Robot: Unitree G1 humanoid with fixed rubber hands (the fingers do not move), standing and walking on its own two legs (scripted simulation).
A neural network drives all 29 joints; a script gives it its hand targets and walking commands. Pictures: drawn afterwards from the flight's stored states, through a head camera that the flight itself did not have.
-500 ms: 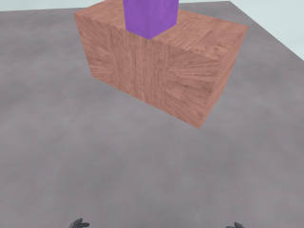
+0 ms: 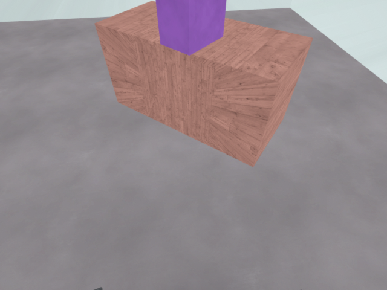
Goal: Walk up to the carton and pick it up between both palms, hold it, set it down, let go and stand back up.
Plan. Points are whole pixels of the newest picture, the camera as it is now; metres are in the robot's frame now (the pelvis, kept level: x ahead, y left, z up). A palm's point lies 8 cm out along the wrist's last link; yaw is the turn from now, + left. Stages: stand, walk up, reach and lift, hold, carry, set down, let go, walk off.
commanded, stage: walk up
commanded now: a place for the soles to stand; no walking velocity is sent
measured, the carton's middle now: (192, 13) +1.44 +0.07 +0.03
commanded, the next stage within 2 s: none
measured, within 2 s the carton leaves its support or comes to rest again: neither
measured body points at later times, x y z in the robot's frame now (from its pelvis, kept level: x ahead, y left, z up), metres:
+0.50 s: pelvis +0.11 +0.03 -0.04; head +0.12 +0.00 +0.41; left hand +0.30 +0.25 -0.12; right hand +0.05 -0.23 -0.19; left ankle +0.02 +0.13 -0.69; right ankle +0.19 -0.10 -0.72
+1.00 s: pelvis +0.29 +0.11 -0.05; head +0.27 +0.10 +0.40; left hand +0.49 +0.33 -0.14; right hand +0.22 -0.15 -0.19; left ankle +0.35 +0.23 -0.72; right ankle +0.29 -0.01 -0.69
